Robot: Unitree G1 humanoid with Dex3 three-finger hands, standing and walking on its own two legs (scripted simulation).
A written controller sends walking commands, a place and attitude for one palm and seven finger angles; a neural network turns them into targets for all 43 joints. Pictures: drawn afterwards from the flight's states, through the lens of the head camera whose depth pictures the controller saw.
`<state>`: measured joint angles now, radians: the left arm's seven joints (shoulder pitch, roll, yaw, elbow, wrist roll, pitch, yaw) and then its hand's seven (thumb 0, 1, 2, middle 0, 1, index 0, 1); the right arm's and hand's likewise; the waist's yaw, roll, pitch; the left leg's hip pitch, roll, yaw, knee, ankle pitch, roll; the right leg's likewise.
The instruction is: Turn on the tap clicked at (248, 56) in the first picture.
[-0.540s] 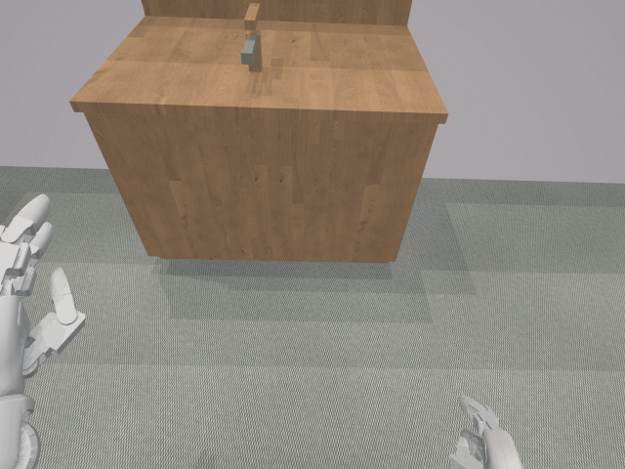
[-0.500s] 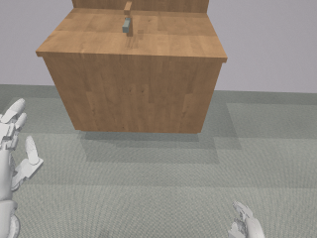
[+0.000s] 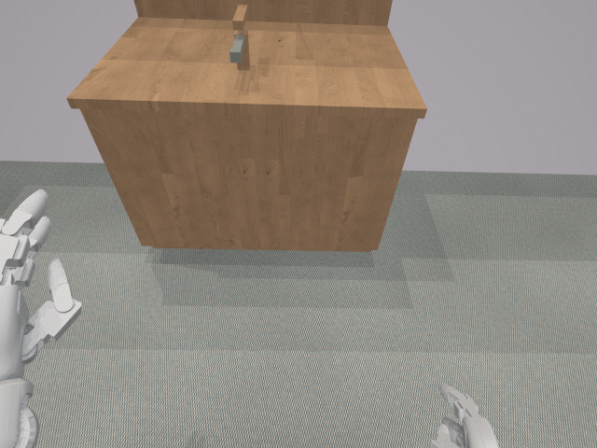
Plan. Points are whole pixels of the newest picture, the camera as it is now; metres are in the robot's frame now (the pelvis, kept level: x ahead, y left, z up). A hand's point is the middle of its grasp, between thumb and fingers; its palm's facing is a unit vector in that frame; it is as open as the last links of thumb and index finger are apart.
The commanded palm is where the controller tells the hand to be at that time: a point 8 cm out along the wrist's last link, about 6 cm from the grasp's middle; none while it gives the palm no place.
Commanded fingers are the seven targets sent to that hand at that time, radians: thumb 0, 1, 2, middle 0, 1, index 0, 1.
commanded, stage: walk to a spot facing it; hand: left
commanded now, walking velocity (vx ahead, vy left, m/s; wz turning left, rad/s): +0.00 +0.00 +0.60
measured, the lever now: (235, 55) +1.02 +0.24 +0.07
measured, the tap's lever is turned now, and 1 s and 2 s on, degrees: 0 0 0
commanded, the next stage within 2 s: none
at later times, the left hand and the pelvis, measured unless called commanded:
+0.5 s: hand (28, 313) +0.20 +0.27 +0.17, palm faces +0.54 -0.75 -0.38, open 7.5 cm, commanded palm +0.13 +0.31 +0.18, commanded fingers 0.00 0.90 0.90 -0.20 -0.30 -0.20 -0.30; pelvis +0.03 +0.00 -0.01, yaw +11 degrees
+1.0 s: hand out of the picture +0.18 +0.32 +0.18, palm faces +0.78 -0.47 -0.40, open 7.5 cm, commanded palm +0.11 +0.33 +0.18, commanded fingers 0.00 0.90 0.90 -0.20 -0.30 -0.20 -0.30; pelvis +0.11 +0.01 -0.03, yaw +30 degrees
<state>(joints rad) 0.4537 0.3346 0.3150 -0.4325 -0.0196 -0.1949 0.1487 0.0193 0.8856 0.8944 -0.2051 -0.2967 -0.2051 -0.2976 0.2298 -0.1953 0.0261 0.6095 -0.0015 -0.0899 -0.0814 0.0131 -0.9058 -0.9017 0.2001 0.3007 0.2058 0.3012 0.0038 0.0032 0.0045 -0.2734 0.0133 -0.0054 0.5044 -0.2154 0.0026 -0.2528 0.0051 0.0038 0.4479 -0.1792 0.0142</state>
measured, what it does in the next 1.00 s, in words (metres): walks ahead, turning left: right foot, then left foot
